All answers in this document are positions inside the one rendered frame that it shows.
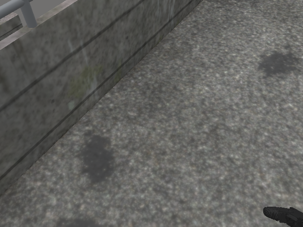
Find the robot right hand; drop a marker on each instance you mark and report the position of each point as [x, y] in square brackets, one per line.
[290, 216]

